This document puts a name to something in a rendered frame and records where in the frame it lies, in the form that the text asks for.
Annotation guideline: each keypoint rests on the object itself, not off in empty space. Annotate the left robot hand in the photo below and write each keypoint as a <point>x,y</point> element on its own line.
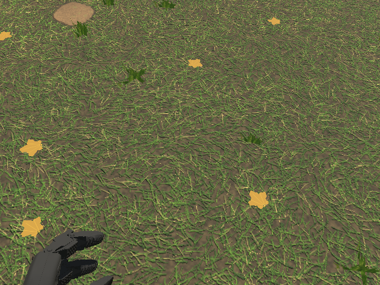
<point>51,266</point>

